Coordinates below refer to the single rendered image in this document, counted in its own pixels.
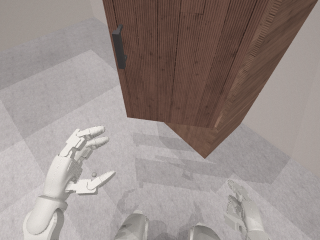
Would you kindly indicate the robot right thigh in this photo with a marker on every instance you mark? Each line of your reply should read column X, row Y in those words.
column 200, row 232

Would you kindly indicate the left robot forearm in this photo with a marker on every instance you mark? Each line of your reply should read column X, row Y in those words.
column 45, row 220

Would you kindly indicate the robot thigh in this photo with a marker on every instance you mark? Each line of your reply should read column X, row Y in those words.
column 200, row 232
column 134, row 227

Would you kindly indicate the right robot forearm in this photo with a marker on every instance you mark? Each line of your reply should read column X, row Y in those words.
column 257, row 235

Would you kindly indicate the handle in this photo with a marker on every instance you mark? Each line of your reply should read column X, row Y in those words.
column 118, row 46

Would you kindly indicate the left robot hand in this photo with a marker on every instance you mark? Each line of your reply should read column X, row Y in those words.
column 66, row 165

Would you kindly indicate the robot left thigh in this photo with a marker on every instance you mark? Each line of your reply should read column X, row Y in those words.
column 134, row 227

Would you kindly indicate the cupboard door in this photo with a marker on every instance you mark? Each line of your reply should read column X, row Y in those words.
column 183, row 56

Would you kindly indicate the right robot hand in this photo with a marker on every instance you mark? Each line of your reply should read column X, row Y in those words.
column 248, row 217

